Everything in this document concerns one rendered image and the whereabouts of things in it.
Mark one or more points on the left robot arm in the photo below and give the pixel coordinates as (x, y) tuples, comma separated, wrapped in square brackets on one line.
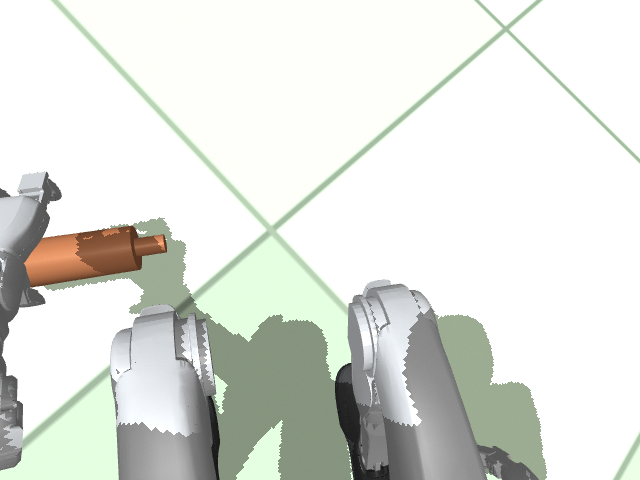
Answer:
[(12, 278)]

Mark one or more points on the bottle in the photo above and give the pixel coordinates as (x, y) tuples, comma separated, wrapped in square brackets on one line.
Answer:
[(90, 254)]

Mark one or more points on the left robot hand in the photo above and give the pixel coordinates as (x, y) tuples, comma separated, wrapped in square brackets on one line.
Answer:
[(23, 222)]

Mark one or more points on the right robot hand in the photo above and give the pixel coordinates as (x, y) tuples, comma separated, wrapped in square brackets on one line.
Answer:
[(499, 464)]

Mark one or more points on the right robot foot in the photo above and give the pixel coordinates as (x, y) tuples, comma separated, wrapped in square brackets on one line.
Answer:
[(349, 419)]

